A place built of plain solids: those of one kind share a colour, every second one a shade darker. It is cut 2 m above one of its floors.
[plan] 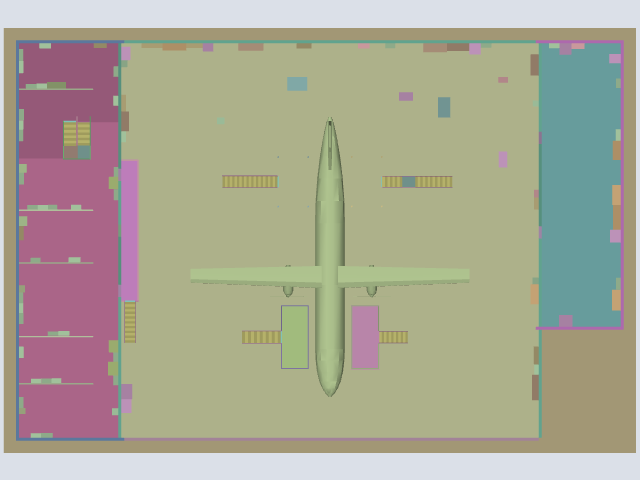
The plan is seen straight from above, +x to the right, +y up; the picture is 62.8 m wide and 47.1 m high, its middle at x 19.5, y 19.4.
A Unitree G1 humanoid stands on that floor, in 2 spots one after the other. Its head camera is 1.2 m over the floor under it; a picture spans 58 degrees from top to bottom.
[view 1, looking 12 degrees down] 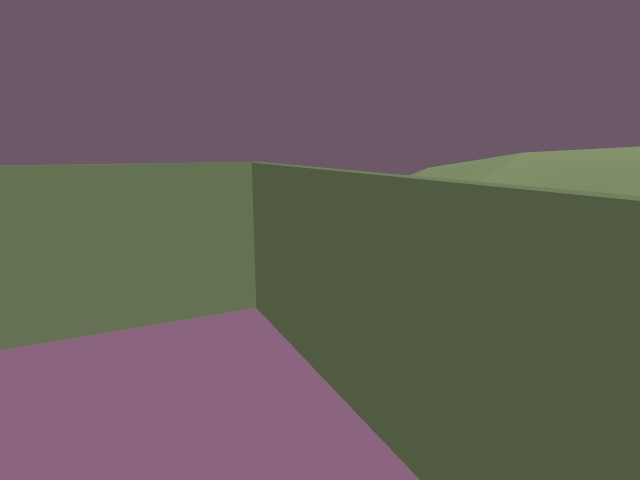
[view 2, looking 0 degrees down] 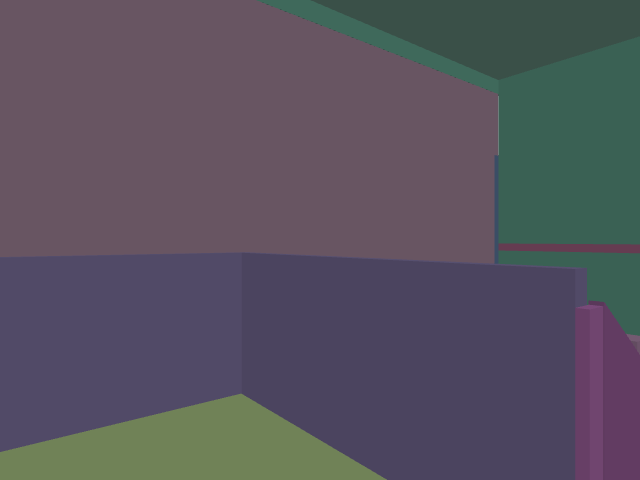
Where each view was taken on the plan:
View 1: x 23.59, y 9.87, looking -116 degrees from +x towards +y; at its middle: rail_fusedockR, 2.18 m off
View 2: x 17.36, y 9.87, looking -128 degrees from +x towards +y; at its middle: door_bay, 12.52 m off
